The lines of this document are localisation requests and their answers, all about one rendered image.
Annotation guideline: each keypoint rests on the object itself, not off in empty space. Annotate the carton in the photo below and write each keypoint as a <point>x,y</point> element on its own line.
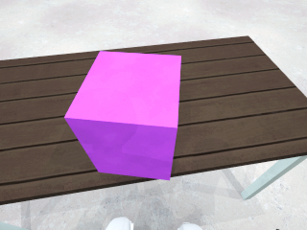
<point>125,114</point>

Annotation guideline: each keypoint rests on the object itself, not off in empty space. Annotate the robot left thigh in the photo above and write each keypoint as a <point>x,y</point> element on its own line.
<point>120,224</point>

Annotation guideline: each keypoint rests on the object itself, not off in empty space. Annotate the table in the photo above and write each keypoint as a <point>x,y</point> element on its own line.
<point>235,108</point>

